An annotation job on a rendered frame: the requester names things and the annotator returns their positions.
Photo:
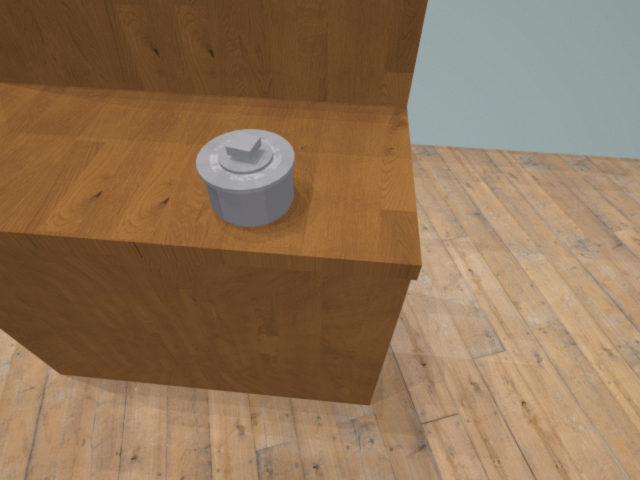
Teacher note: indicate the pot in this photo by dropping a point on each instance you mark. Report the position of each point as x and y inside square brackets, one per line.
[253, 209]

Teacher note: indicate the knob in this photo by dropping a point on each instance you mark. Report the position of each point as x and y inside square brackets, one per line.
[243, 145]

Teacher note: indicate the lid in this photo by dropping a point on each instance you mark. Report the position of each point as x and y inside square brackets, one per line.
[271, 164]

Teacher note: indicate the table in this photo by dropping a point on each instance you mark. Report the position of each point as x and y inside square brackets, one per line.
[113, 263]

